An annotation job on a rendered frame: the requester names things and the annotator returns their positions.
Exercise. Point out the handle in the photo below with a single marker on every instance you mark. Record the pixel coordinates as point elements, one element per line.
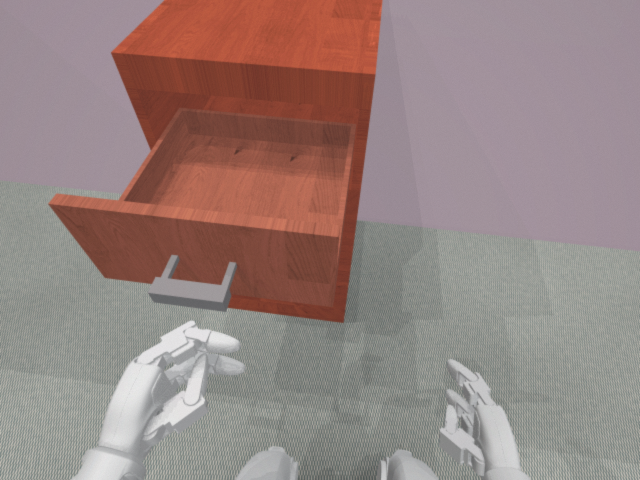
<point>192,294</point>

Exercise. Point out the robot left hand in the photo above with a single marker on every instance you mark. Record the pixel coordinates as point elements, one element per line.
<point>131,423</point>

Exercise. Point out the robot left forearm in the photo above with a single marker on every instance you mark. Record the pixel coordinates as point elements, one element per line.
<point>102,463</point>

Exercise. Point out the right robot shin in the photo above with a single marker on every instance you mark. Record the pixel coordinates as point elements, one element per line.
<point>402,452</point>

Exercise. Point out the left robot thigh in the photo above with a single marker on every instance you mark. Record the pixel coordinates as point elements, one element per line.
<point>269,465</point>

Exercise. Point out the cabinet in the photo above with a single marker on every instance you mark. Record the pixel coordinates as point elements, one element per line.
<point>303,59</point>

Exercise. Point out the robot right hand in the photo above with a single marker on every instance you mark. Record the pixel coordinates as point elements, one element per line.
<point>484,424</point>

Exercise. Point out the drawer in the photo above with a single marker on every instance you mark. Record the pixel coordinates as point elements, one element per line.
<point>269,193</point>

